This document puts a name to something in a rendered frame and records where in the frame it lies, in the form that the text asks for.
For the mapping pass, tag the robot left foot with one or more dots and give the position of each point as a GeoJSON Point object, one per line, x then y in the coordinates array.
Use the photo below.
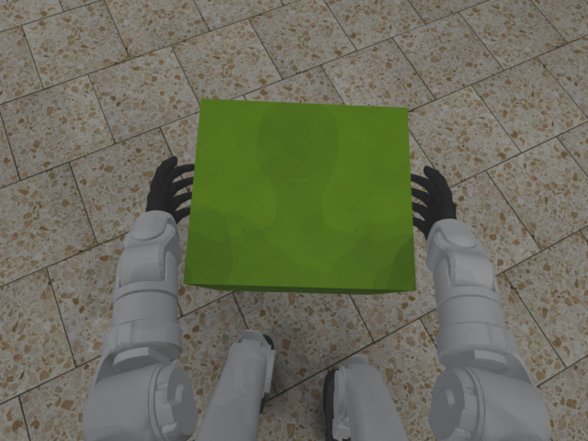
{"type": "Point", "coordinates": [270, 342]}

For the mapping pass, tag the right robot forearm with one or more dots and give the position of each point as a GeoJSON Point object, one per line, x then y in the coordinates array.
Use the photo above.
{"type": "Point", "coordinates": [473, 332]}

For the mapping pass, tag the carton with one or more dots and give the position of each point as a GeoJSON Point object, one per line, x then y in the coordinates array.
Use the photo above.
{"type": "Point", "coordinates": [302, 198]}

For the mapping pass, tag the robot left hand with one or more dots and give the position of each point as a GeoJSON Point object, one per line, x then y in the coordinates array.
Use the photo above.
{"type": "Point", "coordinates": [162, 189]}

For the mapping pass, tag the robot right hand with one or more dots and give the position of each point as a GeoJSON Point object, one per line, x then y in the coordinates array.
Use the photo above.
{"type": "Point", "coordinates": [439, 201]}

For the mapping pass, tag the robot right shin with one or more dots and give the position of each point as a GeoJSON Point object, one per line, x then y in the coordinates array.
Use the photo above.
{"type": "Point", "coordinates": [341, 427]}

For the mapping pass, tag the left robot upper arm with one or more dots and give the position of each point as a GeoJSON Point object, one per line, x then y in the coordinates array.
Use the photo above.
{"type": "Point", "coordinates": [153, 403]}

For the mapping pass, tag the right robot upper arm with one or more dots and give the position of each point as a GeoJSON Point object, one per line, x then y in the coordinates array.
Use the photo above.
{"type": "Point", "coordinates": [471, 404]}

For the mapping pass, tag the left robot forearm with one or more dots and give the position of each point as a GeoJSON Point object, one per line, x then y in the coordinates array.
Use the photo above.
{"type": "Point", "coordinates": [144, 329]}

